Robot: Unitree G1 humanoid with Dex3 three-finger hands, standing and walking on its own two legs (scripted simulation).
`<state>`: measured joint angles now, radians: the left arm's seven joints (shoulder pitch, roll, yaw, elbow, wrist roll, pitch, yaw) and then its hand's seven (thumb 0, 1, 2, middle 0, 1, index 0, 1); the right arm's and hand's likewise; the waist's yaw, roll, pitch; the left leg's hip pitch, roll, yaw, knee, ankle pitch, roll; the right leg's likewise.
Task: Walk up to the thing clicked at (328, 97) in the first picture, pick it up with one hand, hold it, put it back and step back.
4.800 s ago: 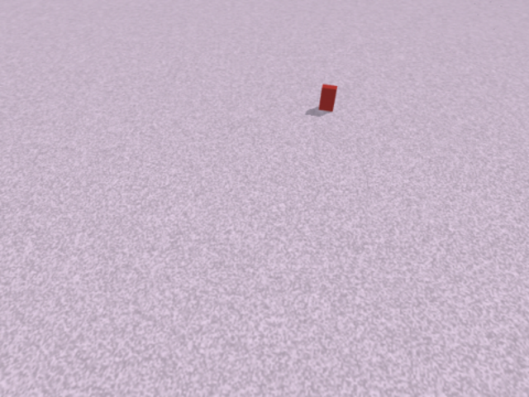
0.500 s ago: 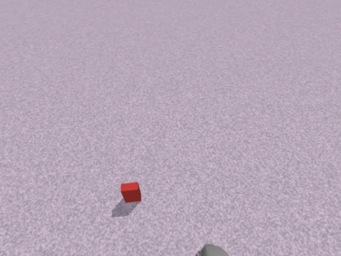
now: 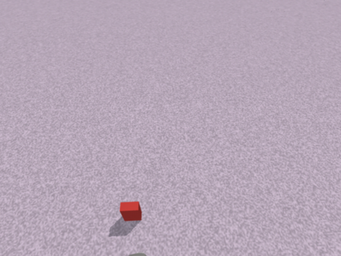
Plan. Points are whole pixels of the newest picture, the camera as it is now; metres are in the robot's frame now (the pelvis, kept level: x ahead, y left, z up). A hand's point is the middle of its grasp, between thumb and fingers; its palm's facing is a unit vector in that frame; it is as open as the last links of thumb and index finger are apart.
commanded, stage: walk up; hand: left
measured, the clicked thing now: (131, 211) +0.45 +0.23 -0.68
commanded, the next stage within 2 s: stand in 1.78 s
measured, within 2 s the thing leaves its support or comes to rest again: neither
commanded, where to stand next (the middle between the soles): +0.10 +0.00 m, yaw +0 degrees
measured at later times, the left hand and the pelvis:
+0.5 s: hand out of the picture +0.08 +0.27 -0.14, palm faces -0.02 -0.91 -0.42, open 7.4 cm; pelvis +0.04 +0.00 +0.00, yaw +0 degrees
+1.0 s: hand (74, 254) +0.16 +0.26 -0.14, palm faces -0.02 -0.94 -0.34, open 7.4 cm; pelvis +0.06 +0.00 +0.02, yaw +0 degrees
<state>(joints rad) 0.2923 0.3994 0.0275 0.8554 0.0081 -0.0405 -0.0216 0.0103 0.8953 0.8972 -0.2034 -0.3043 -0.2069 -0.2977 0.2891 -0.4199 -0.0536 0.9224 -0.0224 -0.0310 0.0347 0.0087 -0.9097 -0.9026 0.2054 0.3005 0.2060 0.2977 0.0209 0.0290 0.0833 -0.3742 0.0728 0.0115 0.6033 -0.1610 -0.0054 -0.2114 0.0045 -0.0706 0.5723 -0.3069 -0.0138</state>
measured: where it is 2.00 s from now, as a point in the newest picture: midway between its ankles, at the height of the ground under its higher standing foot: outside the picture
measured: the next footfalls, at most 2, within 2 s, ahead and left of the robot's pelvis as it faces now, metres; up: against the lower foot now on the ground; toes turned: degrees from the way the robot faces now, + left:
right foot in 0.34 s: +0.09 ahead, -0.13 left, +0.00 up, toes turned -3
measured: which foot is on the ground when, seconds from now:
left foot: down 0.00-1.00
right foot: down 0.00-0.04, up 0.06-0.32, down 0.34-1.00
